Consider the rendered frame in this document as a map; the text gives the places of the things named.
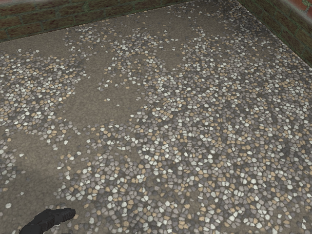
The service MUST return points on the left robot hand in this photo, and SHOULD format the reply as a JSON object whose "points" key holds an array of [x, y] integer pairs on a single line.
{"points": [[47, 219]]}

